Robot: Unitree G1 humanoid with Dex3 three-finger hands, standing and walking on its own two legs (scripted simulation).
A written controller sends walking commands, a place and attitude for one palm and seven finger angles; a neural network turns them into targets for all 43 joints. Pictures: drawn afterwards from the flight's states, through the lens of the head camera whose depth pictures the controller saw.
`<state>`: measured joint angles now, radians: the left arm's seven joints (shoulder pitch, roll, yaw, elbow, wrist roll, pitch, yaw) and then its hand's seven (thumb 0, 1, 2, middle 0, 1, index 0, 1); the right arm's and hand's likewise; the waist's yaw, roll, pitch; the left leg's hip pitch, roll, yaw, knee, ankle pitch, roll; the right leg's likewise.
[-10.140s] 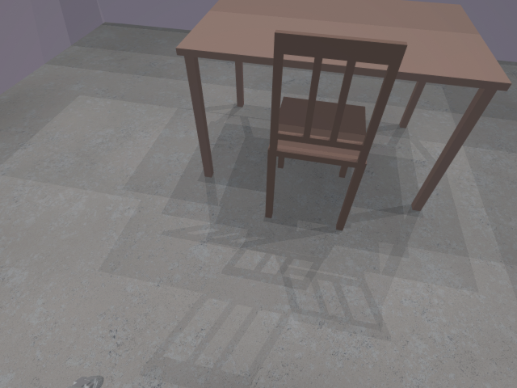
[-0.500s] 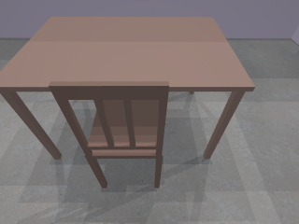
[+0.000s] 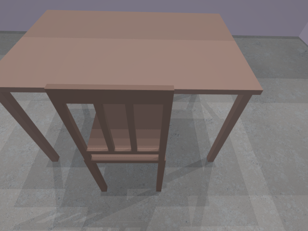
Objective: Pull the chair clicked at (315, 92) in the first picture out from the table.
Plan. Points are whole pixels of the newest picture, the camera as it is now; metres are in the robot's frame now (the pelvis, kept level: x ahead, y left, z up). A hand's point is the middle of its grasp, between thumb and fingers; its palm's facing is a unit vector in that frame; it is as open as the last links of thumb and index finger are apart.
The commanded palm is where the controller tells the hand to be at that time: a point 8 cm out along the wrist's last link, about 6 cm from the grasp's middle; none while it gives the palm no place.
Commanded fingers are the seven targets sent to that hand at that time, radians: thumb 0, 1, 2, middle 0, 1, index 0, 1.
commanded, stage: look again from close up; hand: left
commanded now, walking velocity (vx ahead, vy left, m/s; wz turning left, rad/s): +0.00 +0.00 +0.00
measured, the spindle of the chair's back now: (106, 129) +0.46 +0.21 -0.10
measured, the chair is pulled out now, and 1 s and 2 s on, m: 0.00 0.00 0.00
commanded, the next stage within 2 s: raise the hand toward the chair's back in 0.72 s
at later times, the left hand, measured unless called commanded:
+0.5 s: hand out of the picture +0.00 +0.14 -0.17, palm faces +0.03 -0.98 -0.18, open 7.3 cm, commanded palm none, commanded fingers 0.00 0.90 0.90 -0.20 -0.30 -0.20 -0.30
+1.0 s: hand (94, 219) +0.16 +0.16 -0.05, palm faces +0.26 -0.95 -0.17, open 7.5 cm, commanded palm +0.10 +0.19 -0.07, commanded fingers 0.00 0.67 0.80 -0.18 -0.26 -0.18 -0.26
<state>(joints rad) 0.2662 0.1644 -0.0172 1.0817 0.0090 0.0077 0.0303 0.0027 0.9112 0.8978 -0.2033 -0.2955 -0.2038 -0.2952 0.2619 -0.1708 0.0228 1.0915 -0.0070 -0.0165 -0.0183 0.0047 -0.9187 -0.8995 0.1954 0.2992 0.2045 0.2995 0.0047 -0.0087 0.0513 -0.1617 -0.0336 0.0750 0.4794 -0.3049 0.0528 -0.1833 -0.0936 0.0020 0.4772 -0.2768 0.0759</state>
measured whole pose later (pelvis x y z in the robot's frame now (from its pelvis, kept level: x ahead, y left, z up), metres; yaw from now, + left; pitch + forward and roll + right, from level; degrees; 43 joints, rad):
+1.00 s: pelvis -0.02 -0.04 -0.01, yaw +3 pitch +3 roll +0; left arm 0.42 0.19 0.04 0.21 -0.14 -0.11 0.09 0.04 0.91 0.87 -0.20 -0.29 -0.20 -0.29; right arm 0.33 -0.23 0.00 0.82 0.03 -0.27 -0.07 0.02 -0.93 -0.90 0.20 0.30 0.21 0.30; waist -0.03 0.02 -0.03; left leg -0.35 0.00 0.01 0.64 -0.34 0.00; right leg -0.35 -0.07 -0.06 0.65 -0.34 0.02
